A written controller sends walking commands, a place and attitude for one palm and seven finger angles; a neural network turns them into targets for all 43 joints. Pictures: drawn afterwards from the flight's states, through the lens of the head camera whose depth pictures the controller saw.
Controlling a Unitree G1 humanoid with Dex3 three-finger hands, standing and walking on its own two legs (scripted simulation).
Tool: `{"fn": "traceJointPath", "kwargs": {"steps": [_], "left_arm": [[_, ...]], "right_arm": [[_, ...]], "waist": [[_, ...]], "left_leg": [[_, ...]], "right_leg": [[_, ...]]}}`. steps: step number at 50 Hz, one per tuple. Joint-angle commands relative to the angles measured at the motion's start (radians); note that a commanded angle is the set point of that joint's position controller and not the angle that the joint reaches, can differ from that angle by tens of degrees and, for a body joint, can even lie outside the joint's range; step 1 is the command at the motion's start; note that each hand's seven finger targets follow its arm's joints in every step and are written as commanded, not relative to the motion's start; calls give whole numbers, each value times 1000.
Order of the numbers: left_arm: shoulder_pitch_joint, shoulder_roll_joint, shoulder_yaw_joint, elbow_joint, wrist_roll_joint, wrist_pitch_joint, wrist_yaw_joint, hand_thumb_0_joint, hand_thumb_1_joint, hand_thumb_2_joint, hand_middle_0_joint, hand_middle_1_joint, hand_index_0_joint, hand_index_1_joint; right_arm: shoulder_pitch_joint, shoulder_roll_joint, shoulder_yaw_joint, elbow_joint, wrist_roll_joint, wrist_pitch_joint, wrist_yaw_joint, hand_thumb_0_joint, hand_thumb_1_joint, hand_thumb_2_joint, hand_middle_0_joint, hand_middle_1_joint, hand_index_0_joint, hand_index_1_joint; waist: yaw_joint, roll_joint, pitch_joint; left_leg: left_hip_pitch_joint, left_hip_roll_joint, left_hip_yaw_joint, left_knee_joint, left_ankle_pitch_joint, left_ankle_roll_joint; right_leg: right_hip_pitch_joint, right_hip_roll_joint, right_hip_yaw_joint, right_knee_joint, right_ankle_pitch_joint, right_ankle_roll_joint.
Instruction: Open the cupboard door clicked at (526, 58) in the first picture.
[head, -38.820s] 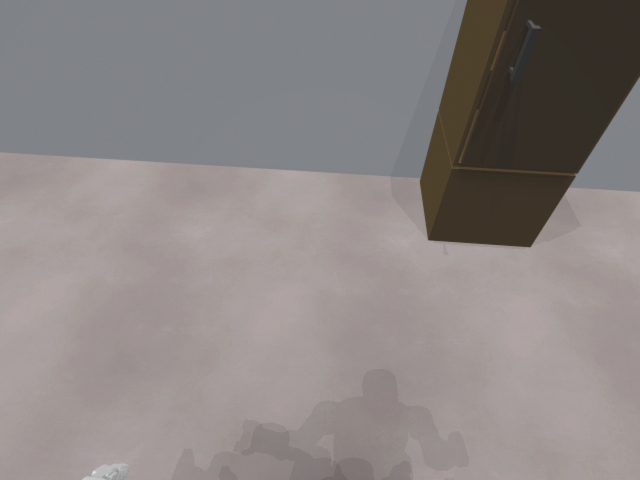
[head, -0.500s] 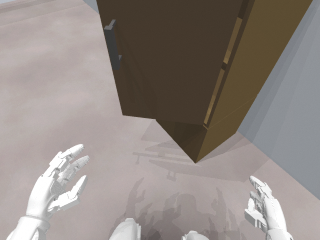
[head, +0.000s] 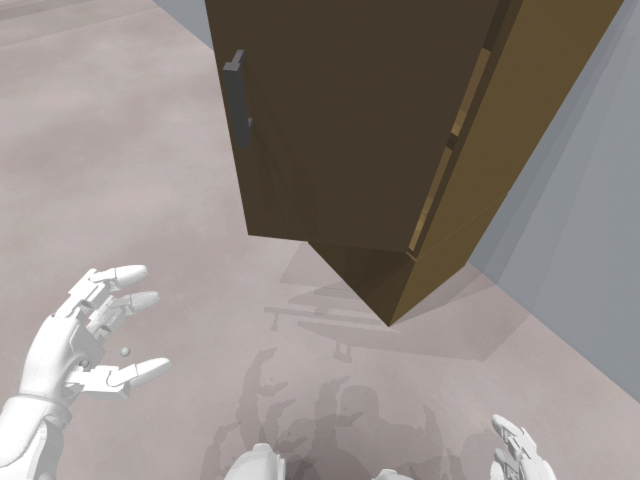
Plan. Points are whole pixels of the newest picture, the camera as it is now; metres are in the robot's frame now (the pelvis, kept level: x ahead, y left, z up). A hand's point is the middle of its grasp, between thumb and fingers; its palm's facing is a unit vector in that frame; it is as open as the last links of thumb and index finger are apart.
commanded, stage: raise the hand with hooked fingers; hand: left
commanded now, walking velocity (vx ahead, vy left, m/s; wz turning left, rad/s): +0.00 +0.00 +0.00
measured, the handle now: (241, 100) +0.64 +0.16 +0.11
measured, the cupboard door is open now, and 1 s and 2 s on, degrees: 45 45 45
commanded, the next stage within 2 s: move the hooked fingers beside the handle in 1.22 s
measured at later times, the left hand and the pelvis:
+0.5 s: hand (78, 304) +0.27 +0.27 +0.11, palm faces -0.03 -1.00 -0.04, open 13.8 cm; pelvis +0.01 +0.01 +0.02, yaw +1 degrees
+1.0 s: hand (92, 274) +0.30 +0.26 +0.13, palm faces -0.05 -1.00 -0.02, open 14.0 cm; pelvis +0.01 -0.01 +0.03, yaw +0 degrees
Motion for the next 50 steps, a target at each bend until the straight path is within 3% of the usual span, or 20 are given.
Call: {"fn": "traceJointPath", "kwargs": {"steps": [1, 4, 5, 7, 8, 16, 19, 25, 26, 29, 36, 39, 43, 45, 50], "left_arm": [[-138, 196, 89, -214, -13, -51, 5, 0, -150, 450, -275, -975, -275, -975], [-186, 222, 104, -223, -12, -35, 12, 0, -220, 420, -280, -1020, -280, -1020], [-207, 227, 106, -243, -11, -34, 13, 0, -243, 410, -282, -1035, -282, -1035], [-189, 220, 110, -217, -11, -17, 14, 0, -290, 390, -285, -1065, -285, -1065], [-203, 221, 104, -222, -8, -12, 13, 0, -313, 380, -287, -1080, -287, -1080], [-294, 258, 127, -179, -12, 53, -27, 0, -500, 300, -300, -1200, -300, -1200], [-332, 276, 142, -127, -20, 74, -45, 0, -500, 300, -300, -1200, -300, -1200], [-429, 320, 161, -124, -22, 83, -72, 0, -500, 300, -300, -1200, -300, -1200], [-430, 326, 169, -104, -22, 87, -74, 0, -500, 300, -300, -1200, -300, -1200], [-466, 348, 184, -36, -31, 103, -90, 0, -500, 300, -300, -1200, -300, -1200], [-541, 406, 218, -3, -38, 108, -119, 0, -500, 300, -300, -1200, -300, -1200], [-490, 367, 199, 54, -53, 113, -137, 0, -500, 300, -300, -1200, -300, -1200], [-504, 369, 192, 58, -48, 111, -141, 0, -500, 300, -300, -1200, -300, -1200], [-514, 405, 224, 34, -49, 98, -130, 0, -500, 300, -300, -1200, -300, -1200], [-518, 408, 239, 21, -53, 73, -117, 0, -500, 300, -300, -1200, -300, -1200]], "right_arm": [[-79, -156, -55, -163, 11, -70, -12, 0, -900, -900, 200, 300, 200, 300], [-78, -162, -51, -165, 13, -66, -18, 0, -900, -900, 200, 300, 200, 300], [-81, -161, -48, -167, 14, -64, -19, 0, -900, -900, 200, 300, 200, 300], [-80, -159, -47, -168, 14, -60, -21, 0, -900, -900, 200, 300, 200, 300], [-85, -159, -46, -165, 17, -58, -22, 0, -900, -900, 200, 300, 200, 300], [-90, -159, -35, -174, 19, -39, -26, 0, -900, -900, 200, 300, 200, 300], [-88, -164, -29, -172, 17, -30, -29, 0, -900, -900, 200, 300, 200, 300], [-97, -164, -25, -172, 22, -23, -36, 0, -900, -900, 200, 300, 200, 300], [-94, -163, -26, -170, 21, -21, -38, 0, -900, -900, 200, 300, 200, 300], [-98, -167, -21, -164, 23, -16, -43, 0, -900, -900, 200, 300, 200, 300], [-94, -170, -23, -159, 29, -12, -48, 0, -900, -900, 200, 300, 200, 300], [-84, -172, -26, -160, 30, -13, -42, 0, -900, -900, 200, 300, 200, 300], [-83, -175, -33, -159, 32, -9, -37, 0, -900, -900, 200, 300, 200, 300], [-81, -175, -33, -162, 27, -9, -35, 0, -900, -900, 200, 300, 200, 300], [-80, -169, -33, -160, 26, -7, -35, 0, -900, -900, 200, 300, 200, 300]], "waist": [[15, 58, -198], [15, 62, -182], [17, 91, -205], [18, 70, -195], [17, 97, -190], [18, 105, -188], [18, 66, -156], [19, 108, -190], [16, 72, -191], [21, 74, -142], [22, 81, -184], [27, 24, -169], [23, 41, -157], [31, 32, -184], [26, 29, -185]], "left_leg": [[273, -32, -84, -201, 73, -2], [297, -28, -98, -229, 48, -4], [320, -29, -101, -237, 64, -6], [332, -25, -105, -252, 68, -8], [346, -25, -104, -255, 79, -10], [409, -27, -98, -284, 157, -13], [403, -30, -100, -292, 169, -14], [454, -33, -92, -310, 187, -12], [454, -33, -92, -314, 180, -9], [424, -41, -84, -325, 144, -7], [452, -46, -64, -326, 183, 0], [433, -51, -53, -317, 204, 4], [420, -52, -40, -310, 203, 6], [419, -52, -40, -305, 224, 6], [408, -51, -30, -295, 219, 8]], "right_leg": [[7, 41, 21, -159, 79, -18], [11, 47, 13, -166, 78, -21], [23, 44, 11, -167, 92, -22], [32, 45, 5, -177, 103, -20], [35, 45, 5, -180, 114, -21], [93, 52, 3, -226, 182, -26], [107, 59, 1, -241, 198, -28], [138, 53, 10, -270, 211, -29], [140, 52, 10, -277, 209, -26], [152, 53, 20, -301, 184, -29], [203, 43, 40, -331, 222, -24], [213, 44, 49, -336, 250, -21], [194, 35, 62, -338, 257, -14], [219, 35, 69, -332, 279, -15], [226, 32, 89, -336, 283, -6]]}}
